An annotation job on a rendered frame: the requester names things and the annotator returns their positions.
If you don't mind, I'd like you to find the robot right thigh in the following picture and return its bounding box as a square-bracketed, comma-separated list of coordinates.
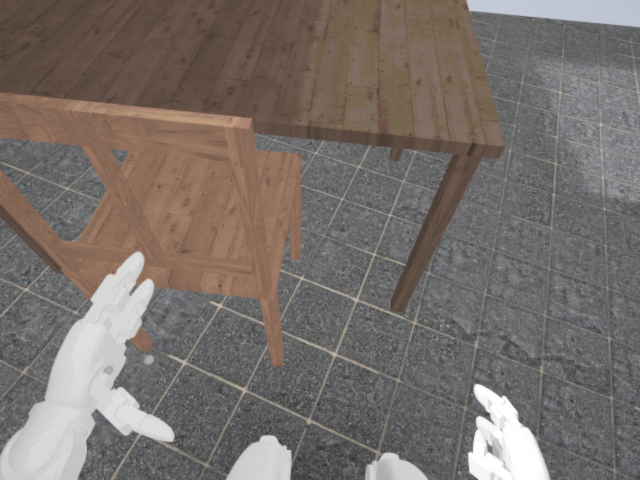
[365, 458, 428, 480]

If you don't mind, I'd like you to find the table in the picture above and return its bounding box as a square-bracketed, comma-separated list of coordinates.
[0, 0, 506, 313]

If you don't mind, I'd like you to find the left robot shin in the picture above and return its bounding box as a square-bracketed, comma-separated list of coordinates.
[259, 435, 279, 443]

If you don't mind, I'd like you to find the right robot hand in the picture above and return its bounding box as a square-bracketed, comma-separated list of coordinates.
[468, 384, 550, 480]

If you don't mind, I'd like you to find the left robot hand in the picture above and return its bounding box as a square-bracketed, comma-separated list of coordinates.
[45, 252, 175, 442]

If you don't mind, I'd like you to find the chair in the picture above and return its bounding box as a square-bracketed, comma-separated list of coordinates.
[0, 92, 301, 367]

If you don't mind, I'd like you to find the left robot forearm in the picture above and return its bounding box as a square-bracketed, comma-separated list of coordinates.
[0, 400, 95, 480]

